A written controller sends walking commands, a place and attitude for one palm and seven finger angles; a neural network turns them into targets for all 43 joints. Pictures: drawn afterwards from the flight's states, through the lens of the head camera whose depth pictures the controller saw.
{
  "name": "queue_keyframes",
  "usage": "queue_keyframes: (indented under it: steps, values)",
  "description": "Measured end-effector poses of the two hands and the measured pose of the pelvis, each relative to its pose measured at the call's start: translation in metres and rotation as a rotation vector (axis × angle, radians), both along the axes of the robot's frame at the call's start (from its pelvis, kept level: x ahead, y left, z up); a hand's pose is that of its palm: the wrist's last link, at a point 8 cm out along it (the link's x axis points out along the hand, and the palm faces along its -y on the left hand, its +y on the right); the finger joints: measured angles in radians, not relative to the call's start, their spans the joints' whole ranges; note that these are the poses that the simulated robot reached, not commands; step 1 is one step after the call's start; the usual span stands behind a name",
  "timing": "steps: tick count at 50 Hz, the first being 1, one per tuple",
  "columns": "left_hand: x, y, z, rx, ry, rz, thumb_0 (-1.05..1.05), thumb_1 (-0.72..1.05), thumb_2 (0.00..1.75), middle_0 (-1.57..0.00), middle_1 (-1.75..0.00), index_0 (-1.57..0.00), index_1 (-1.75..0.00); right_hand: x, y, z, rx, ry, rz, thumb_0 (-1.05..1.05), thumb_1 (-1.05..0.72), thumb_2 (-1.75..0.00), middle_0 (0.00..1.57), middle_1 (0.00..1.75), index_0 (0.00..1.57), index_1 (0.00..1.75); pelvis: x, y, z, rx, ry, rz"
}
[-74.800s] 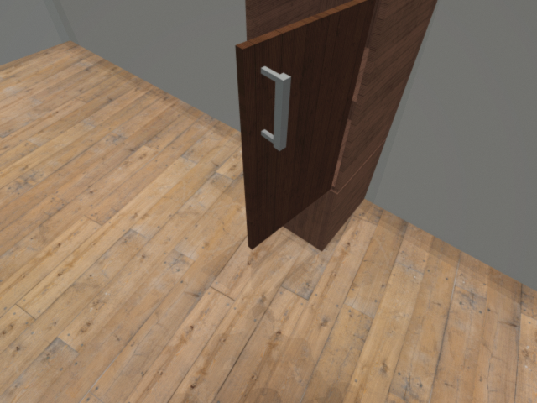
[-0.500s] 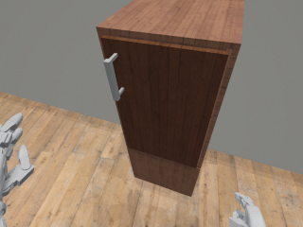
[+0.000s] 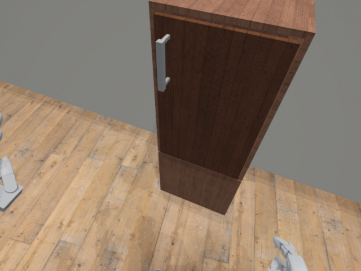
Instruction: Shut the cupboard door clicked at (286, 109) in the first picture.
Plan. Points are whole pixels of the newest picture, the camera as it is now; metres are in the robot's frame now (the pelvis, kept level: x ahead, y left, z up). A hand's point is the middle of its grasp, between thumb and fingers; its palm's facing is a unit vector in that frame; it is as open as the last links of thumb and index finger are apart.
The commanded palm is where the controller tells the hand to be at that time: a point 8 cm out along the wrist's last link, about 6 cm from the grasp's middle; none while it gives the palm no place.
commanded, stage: step back with the hand held close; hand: left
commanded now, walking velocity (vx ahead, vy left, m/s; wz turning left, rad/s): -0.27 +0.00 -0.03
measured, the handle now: (164, 64) +0.62 +0.10 +0.14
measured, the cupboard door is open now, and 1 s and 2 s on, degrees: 0 0 0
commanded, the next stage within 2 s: stop stepping back and stand still in 0.42 s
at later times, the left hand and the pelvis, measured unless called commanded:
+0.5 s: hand out of the picture +0.12 +0.29 +0.18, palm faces +0.49 -0.81 -0.33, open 7.4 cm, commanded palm +0.04 +0.33 +0.19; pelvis -0.09 +0.02 -0.01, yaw +3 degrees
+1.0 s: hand out of the picture +0.07 +0.29 +0.17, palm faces +0.41 -0.83 -0.37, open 7.4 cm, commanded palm +0.03 +0.32 +0.19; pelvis -0.13 +0.03 +0.00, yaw -4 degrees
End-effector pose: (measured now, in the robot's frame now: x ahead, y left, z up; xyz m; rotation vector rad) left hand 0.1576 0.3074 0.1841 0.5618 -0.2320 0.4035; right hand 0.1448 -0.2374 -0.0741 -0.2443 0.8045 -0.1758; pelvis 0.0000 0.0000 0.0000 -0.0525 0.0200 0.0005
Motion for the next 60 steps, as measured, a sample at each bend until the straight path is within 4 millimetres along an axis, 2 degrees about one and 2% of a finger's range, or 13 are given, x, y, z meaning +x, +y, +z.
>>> queue_keyframes:
  steps: [8, 12, 17, 22, 25, 29, 37, 41, 45, 49, 53, 57, 60]
  values:
    - [-0.035, -0.002, 0.012, 0.019, -0.064, -0.015, 0.01, 0.89, 0.90, -0.21, -0.30, -0.21, -0.30, -0.011, 0.016, 0.001, 0.015, -0.030, 0.059, 0.01, -0.90, -0.90, 0.20, 0.30, 0.20, 0.30, -0.025, 0.002, 0.000, -0.008, -0.016, 0.027]
    - [-0.053, 0.000, 0.017, 0.040, -0.098, -0.006, 0.01, 0.89, 0.90, -0.21, -0.30, -0.21, -0.30, -0.015, 0.016, 0.004, 0.018, -0.065, 0.070, 0.01, -0.90, -0.90, 0.20, 0.30, 0.20, 0.30, -0.039, 0.000, -0.002, -0.009, -0.027, 0.043]
    - [-0.078, 0.004, 0.012, 0.023, -0.107, 0.017, 0.01, 0.89, 0.90, -0.21, -0.30, -0.21, -0.30, -0.029, 0.011, 0.010, 0.004, -0.079, 0.074, 0.01, -0.90, -0.90, 0.20, 0.30, 0.20, 0.30, -0.057, 0.001, -0.002, 0.003, -0.025, 0.042]
    - [-0.088, 0.011, 0.003, -0.028, -0.182, -0.019, 0.01, 0.89, 0.90, -0.21, -0.30, -0.21, -0.30, -0.057, 0.008, 0.014, -0.066, -0.043, 0.049, 0.01, -0.90, -0.90, 0.20, 0.30, 0.20, 0.30, -0.068, 0.012, -0.006, 0.017, -0.012, 0.021]
    - [-0.086, 0.022, -0.002, -0.049, -0.221, -0.031, 0.01, 0.89, 0.90, -0.21, -0.30, -0.21, -0.30, -0.075, 0.011, 0.013, -0.109, -0.035, 0.034, 0.01, -0.90, -0.90, 0.20, 0.30, 0.20, 0.30, -0.086, 0.021, -0.011, 0.008, -0.010, 0.047]
    - [-0.090, 0.032, 0.000, -0.034, -0.156, -0.048, 0.01, 0.89, 0.90, -0.21, -0.30, -0.21, -0.30, -0.105, 0.024, 0.016, -0.065, -0.038, -0.012, 0.01, -0.90, -0.90, 0.20, 0.30, 0.20, 0.30, -0.105, 0.026, -0.002, -0.013, -0.003, 0.005]
    - [-0.116, 0.010, 0.022, 0.024, -0.107, -0.149, 0.01, 0.89, 0.90, -0.21, -0.30, -0.21, -0.30, -0.157, 0.041, 0.014, 0.017, -0.021, -0.036, 0.01, -0.90, -0.90, 0.20, 0.30, 0.20, 0.30, -0.127, 0.025, 0.007, 0.001, 0.033, -0.048]
    - [-0.122, 0.006, 0.016, 0.028, -0.059, -0.144, 0.01, 0.89, 0.90, -0.21, -0.30, -0.21, -0.30, -0.175, 0.034, -0.001, 0.031, 0.004, -0.048, 0.01, -0.90, -0.90, 0.20, 0.30, 0.20, 0.30, -0.142, 0.024, 0.003, 0.011, 0.019, -0.060]
    - [-0.130, 0.013, 0.009, -0.001, -0.029, -0.111, 0.01, 0.89, 0.90, -0.21, -0.30, -0.21, -0.30, -0.192, 0.024, -0.008, 0.030, 0.017, -0.104, 0.01, -0.90, -0.90, 0.20, 0.30, 0.20, 0.30, -0.141, 0.026, 0.002, 0.010, -0.021, -0.074]
    - [-0.132, 0.023, 0.000, -0.053, -0.074, -0.080, 0.01, 0.89, 0.90, -0.21, -0.30, -0.21, -0.30, -0.198, 0.015, -0.009, -0.008, 0.008, -0.142, 0.01, -0.90, -0.90, 0.20, 0.30, 0.20, 0.30, -0.134, 0.030, -0.003, 0.010, -0.057, -0.069]
    - [-0.122, 0.028, -0.008, -0.117, -0.116, -0.057, 0.01, 0.89, 0.90, -0.21, -0.30, -0.21, -0.30, -0.192, 0.013, -0.004, -0.043, -0.009, -0.143, 0.01, -0.90, -0.90, 0.20, 0.30, 0.20, 0.30, -0.132, 0.035, -0.003, 0.019, -0.060, -0.060]
    - [-0.113, 0.024, -0.003, -0.103, -0.097, -0.068, 0.01, 0.89, 0.90, -0.21, -0.30, -0.20, -0.30, -0.181, 0.021, 0.008, -0.032, -0.047, -0.109, 0.01, -0.90, -0.90, 0.20, 0.30, 0.20, 0.30, -0.143, 0.034, 0.002, 0.035, -0.031, -0.045]
    - [-0.118, 0.016, 0.007, -0.035, -0.058, -0.107, 0.01, 0.89, 0.90, -0.21, -0.30, -0.20, -0.30, -0.172, 0.028, 0.012, -0.001, -0.065, -0.074, 0.01, -0.90, -0.90, 0.20, 0.30, 0.20, 0.30, -0.149, 0.031, 0.006, 0.031, -0.008, -0.040]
